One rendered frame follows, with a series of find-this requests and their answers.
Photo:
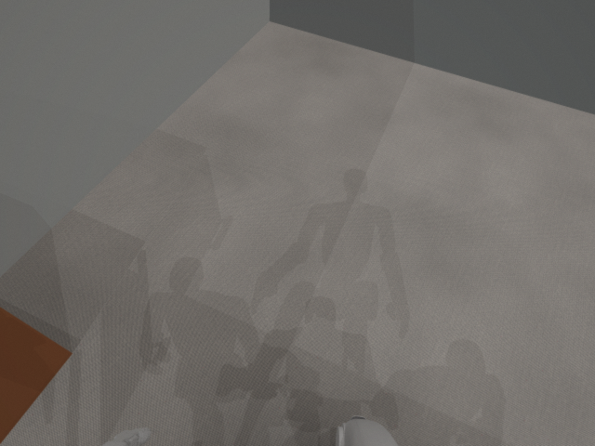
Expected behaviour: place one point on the right robot thigh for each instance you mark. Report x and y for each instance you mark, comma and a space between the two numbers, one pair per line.
362, 432

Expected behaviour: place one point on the cupboard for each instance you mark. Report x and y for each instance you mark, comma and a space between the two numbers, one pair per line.
28, 362

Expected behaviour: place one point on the robot left hand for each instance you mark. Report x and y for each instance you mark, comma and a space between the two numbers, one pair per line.
135, 437

